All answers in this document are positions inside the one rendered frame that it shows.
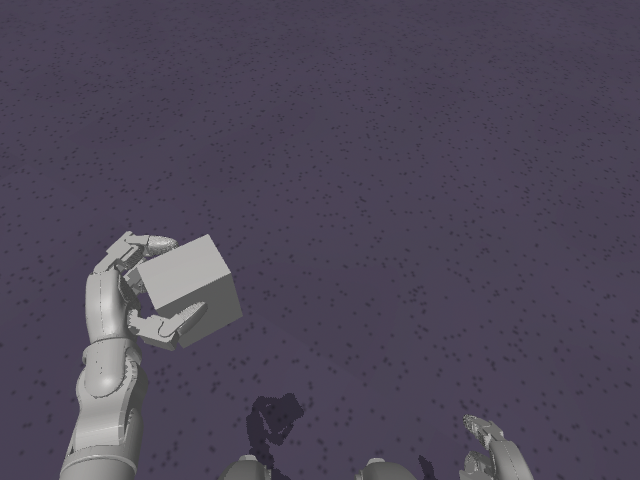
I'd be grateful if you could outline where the right robot hand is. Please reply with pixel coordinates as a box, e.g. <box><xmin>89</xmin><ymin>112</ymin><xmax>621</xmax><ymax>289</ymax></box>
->
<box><xmin>459</xmin><ymin>414</ymin><xmax>534</xmax><ymax>480</ymax></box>

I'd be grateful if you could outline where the left robot hand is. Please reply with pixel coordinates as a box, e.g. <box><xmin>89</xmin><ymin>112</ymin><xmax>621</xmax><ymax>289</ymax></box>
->
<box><xmin>85</xmin><ymin>231</ymin><xmax>208</xmax><ymax>351</ymax></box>

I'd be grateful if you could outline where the left robot arm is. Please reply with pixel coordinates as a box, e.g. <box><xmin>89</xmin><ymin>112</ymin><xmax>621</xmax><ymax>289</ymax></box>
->
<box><xmin>59</xmin><ymin>337</ymin><xmax>148</xmax><ymax>480</ymax></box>

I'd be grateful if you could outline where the carton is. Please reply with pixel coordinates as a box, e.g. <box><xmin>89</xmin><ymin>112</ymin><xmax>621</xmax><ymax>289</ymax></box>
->
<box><xmin>136</xmin><ymin>234</ymin><xmax>243</xmax><ymax>349</ymax></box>

